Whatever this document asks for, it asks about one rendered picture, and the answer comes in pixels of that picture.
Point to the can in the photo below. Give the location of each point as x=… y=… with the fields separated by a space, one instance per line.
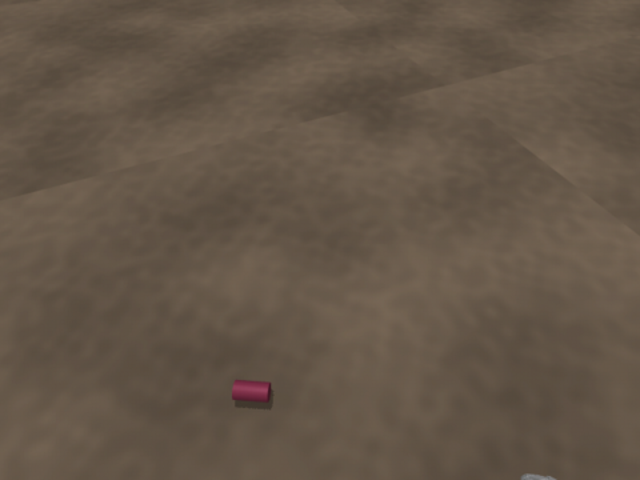
x=251 y=391

